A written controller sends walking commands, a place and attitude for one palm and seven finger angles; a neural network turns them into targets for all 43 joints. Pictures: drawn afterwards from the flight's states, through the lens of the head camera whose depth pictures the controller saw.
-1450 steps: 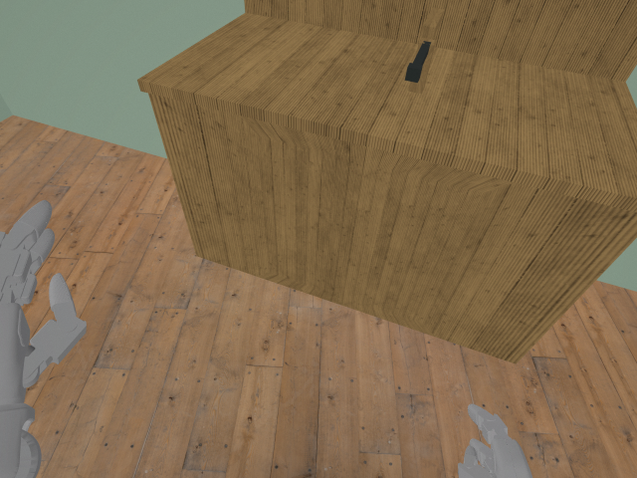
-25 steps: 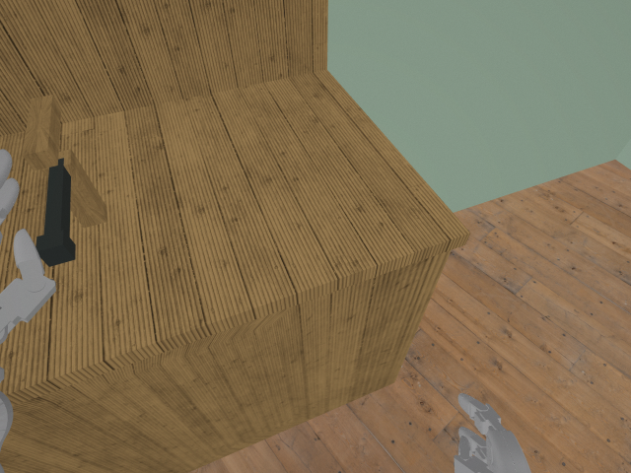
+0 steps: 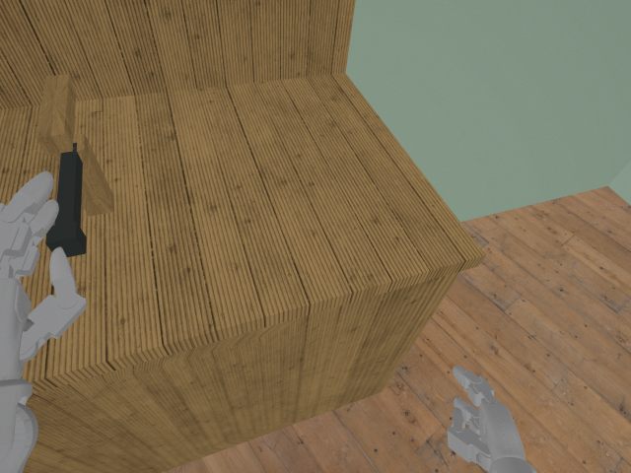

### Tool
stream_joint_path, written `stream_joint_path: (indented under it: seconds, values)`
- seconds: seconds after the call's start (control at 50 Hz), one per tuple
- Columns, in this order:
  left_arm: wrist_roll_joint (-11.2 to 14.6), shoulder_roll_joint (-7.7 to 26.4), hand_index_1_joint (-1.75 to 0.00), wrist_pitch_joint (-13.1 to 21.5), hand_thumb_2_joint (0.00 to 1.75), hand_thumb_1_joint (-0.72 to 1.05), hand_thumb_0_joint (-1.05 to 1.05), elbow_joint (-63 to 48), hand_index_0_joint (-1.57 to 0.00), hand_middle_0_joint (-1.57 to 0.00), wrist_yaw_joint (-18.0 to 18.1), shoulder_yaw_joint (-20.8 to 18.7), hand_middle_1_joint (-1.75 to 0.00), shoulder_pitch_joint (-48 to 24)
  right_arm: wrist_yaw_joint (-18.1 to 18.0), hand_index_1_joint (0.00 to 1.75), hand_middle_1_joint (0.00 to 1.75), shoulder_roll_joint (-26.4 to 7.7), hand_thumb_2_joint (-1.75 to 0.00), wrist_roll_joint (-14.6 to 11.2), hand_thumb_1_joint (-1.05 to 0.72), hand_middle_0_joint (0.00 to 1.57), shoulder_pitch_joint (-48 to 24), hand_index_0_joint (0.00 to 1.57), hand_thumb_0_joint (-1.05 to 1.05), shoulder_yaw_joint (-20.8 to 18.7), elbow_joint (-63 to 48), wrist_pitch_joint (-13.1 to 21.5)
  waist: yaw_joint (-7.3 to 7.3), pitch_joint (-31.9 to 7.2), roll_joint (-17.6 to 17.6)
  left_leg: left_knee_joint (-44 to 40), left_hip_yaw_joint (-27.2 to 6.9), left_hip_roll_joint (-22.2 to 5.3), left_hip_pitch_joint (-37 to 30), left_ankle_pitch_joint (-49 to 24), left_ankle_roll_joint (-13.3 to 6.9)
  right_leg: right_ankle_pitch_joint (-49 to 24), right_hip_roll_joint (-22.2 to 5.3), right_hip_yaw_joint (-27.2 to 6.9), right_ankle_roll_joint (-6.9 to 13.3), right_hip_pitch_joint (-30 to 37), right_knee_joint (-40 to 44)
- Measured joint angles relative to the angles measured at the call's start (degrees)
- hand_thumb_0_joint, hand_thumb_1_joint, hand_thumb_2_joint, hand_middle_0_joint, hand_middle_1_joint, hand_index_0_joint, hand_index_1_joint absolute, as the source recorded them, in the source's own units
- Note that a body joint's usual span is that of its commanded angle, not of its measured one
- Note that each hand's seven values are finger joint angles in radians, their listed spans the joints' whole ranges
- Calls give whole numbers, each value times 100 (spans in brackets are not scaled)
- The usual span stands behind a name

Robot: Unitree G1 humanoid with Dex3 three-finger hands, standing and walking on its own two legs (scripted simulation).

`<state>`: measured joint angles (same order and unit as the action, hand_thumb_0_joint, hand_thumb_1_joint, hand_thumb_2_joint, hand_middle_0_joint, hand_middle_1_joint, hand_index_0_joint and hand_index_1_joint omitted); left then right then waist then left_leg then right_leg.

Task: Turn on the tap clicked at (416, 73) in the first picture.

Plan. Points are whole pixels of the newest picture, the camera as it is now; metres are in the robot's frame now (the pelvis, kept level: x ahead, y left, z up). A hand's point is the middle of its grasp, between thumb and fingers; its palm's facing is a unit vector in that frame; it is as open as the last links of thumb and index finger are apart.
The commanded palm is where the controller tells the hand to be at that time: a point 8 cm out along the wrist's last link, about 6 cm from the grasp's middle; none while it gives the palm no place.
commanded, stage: look again from close up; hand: left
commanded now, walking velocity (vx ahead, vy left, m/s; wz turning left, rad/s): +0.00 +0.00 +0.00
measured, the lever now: (67, 240) +0.31 +0.31 +0.13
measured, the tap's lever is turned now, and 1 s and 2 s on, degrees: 0 0 0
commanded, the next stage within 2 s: turn the palm inward beside the body in 0.20 s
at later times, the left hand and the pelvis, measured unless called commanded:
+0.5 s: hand (51, 266) +0.24 +0.27 +0.19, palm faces +0.40 -0.86 -0.31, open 7.4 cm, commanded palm +0.15 +0.28 +0.18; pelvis -0.01 +0.00 -0.01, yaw +1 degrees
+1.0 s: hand (111, 324) +0.20 +0.20 +0.17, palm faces +0.49 -0.82 -0.30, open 7.4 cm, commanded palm +0.13 +0.25 +0.18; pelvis -0.01 -0.07 -0.02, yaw +3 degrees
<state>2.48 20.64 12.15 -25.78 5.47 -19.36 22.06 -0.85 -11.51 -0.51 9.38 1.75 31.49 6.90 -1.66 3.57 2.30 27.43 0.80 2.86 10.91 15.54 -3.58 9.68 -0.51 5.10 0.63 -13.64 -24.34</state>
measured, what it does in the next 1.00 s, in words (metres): shifts its weight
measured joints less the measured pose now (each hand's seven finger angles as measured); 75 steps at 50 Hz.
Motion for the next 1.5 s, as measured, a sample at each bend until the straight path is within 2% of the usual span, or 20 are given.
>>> stream_joint_path:
  seconds: [0.22,0.3,0.32,0.34,0.36,0.38,0.42,0.44,0.48,0.52,0.58,0.62,0.68,0.72,0.78,0.9,1.04,1.16,1.34,1.5]
  values:
    - [-4,48,-31,-24,90,89,2,-207,-21,-21,43,-48,-30,-12,0,30,30,89,-90,7,-91,21,122,20,1,56,60,-49,-52,64,31,-7,-20,43,-9,-25,-32,-37,-43,20,-38,35,39]
    - [-13,42,-31,-12,90,89,2,-147,-21,-21,45,-37,-30,-2,-4,30,30,103,-90,12,-91,21,173,20,1,62,94,-83,-29,26,-13,-42,-18,54,-19,-52,-43,-64,-52,16,-50,51,81]
    - [-58,251,-31,-24,90,89,2,-84,-21,-21,37,27,-30,-224,-154,30,30,30,-90,-86,-91,21,315,20,1,175,-91,-133,-39,34,-59,67,-90,48,75,-31,-50,85,5,-23,-121,-9,-40]
    - [-237,563,-31,-48,90,89,2,106,-21,-21,-73,14,-30,-655,-217,30,30,12,-90,9,-91,21,444,20,1,189,-167,-104,-109,54,-38,166,-152,101,138,-8,-46,196,23,-104,-36,-54,-213]
    - [-209,793,-31,-147,90,89,2,369,-21,-22,-177,-27,-30,-1095,-171,30,30,9,-90,88,-91,21,490,20,1,170,-112,-89,-167,35,-3,218,-186,168,182,-2,-25,139,-1,-155,48,-113,-326]
    - [-53,853,-31,-362,90,88,2,584,-21,-22,-291,-114,-30,-1463,-91,30,30,-23,-90,129,-91,21,457,20,1,170,16,-93,-208,6,-15,242,-194,195,195,-4,-1,166,-23,-170,62,-157,-421]
    - [351,714,-31,-868,90,89,2,832,-21,-22,-456,-364,-30,-1848,25,30,30,-95,-90,97,-90,21,313,20,1,191,285,-134,-250,-107,-77,219,-107,200,169,-11,23,253,-26,-264,42,-221,-538]
    - [466,569,-31,-1103,90,89,1,860,-21,-21,-496,-438,-30,-1875,64,30,30,-130,-90,54,-90,21,246,20,1,194,366,-152,-241,-173,-120,207,-55,199,160,-10,16,281,-23,-317,31,-254,-585]
    - [453,297,-31,-1438,90,89,1,734,-20,-21,-536,-393,-30,-1668,130,30,30,-192,-90,7,-90,21,130,20,1,173,408,-176,-173,-260,-210,237,6,191,177,6,-8,309,-11,-377,12,-310,-663]
    - [323,128,-30,-1558,90,90,1,427,-20,-20,-527,-178,-30,-1164,161,30,30,-215,-90,0,-90,21,20,20,1,146,341,-212,-89,-305,-249,311,59,174,234,41,-8,340,8,-424,23,-404,-779]
    - [285,28,-30,-1339,90,90,2,39,-20,-21,-400,131,-30,-427,95,30,30,-172,-90,46,-90,21,-90,20,1,87,226,-211,-27,-328,-205,481,95,124,355,118,47,418,57,-448,83,-557,-987]
    - [313,39,-31,-1098,90,89,2,-68,-21,-21,-224,176,-30,-164,8,30,30,-139,-90,55,-90,21,-119,20,1,47,213,-191,-64,-337,-156,628,69,70,450,180,103,470,107,-412,142,-638,-1104]
    - [315,75,-31,-815,90,89,2,-11,-21,-22,123,28,-30,-159,-102,30,30,-147,-90,48,-91,21,-106,20,1,-11,291,-135,-167,-370,-172,838,-53,-10,574,267,195,532,174,-276,237,-689,-1207]
    - [336,60,-31,-772,90,89,2,109,-21,-22,246,-145,-30,-270,-168,30,30,-186,-90,16,-91,21,-100,20,1,-7,382,-119,-215,-414,-222,951,-154,-43,647,309,244,574,201,-169,291,-711,-1260]
    - [430,33,-31,-957,90,89,2,322,-21,-21,193,-284,-30,-503,-298,30,30,-250,-90,-46,-91,21,-80,20,1,25,499,-106,-274,-447,-320,1028,-296,-76,666,338,309,625,226,-26,353,-672,-1285]
    - [628,115,-31,-1410,90,89,2,520,-20,-21,-115,-134,-30,-664,-530,30,30,-242,-90,-157,-91,21,-85,20,1,45,631,-8,-282,-470,-460,1013,-437,-181,596,366,392,664,329,112,401,-551,-1200]
    - [868,167,-31,-1485,90,89,2,210,-21,-21,-38,-299,-30,-342,-508,30,30,-201,-90,-209,-91,21,-116,20,1,-64,700,24,-168,-559,-466,1029,-433,-267,629,449,513,743,414,112,503,-619,-1254]
    - [1073,38,-31,-1555,90,89,2,-32,-21,-21,-67,-451,-30,32,-513,30,30,-337,-90,-278,-91,20,27,20,1,-159,735,118,-194,-676,-495,1049,-413,-245,662,508,494,831,385,109,517,-667,-1320]
    - [1002,-248,-31,-1599,90,89,2,-228,-21,-21,85,-100,-30,87,-590,30,30,-338,-90,-299,-91,20,134,20,1,-138,740,473,-293,-660,-470,1014,-400,-149,606,486,435,835,288,94,470,-617,-1326]
    - [1050,-315,-31,-1946,90,89,2,-483,-21,-21,240,54,-30,63,-581,30,30,-144,-90,-293,-91,20,68,20,1,51,669,612,-293,-671,-480,926,-366,-95,484,422,359,757,236,57,401,-487,-1221]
